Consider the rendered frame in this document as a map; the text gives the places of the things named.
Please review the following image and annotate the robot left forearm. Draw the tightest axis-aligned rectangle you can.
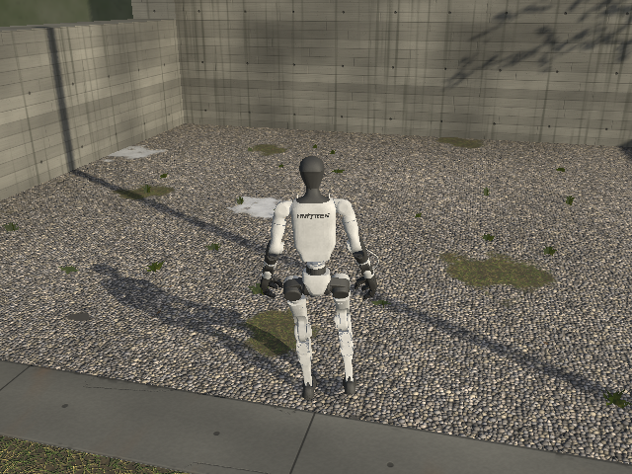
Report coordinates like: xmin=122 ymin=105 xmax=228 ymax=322
xmin=262 ymin=240 xmax=279 ymax=279

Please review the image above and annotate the robot left upper arm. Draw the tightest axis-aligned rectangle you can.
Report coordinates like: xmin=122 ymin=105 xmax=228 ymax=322
xmin=269 ymin=199 xmax=292 ymax=255

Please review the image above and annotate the humanoid robot torso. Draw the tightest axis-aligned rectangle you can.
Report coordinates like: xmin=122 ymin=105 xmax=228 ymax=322
xmin=290 ymin=194 xmax=337 ymax=296

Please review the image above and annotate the robot right thigh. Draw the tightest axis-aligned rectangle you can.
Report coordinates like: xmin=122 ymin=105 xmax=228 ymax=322
xmin=330 ymin=274 xmax=351 ymax=331

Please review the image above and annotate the robot right upper arm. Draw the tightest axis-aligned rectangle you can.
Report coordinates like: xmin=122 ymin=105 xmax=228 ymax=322
xmin=334 ymin=198 xmax=362 ymax=253

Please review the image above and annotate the robot left hand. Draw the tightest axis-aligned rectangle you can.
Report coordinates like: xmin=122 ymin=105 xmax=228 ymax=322
xmin=260 ymin=276 xmax=283 ymax=298

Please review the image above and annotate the robot right forearm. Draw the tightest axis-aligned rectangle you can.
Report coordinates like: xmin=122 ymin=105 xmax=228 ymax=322
xmin=353 ymin=237 xmax=374 ymax=278

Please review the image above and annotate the robot right hand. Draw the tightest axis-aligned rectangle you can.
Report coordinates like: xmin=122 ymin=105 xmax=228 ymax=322
xmin=355 ymin=275 xmax=377 ymax=300

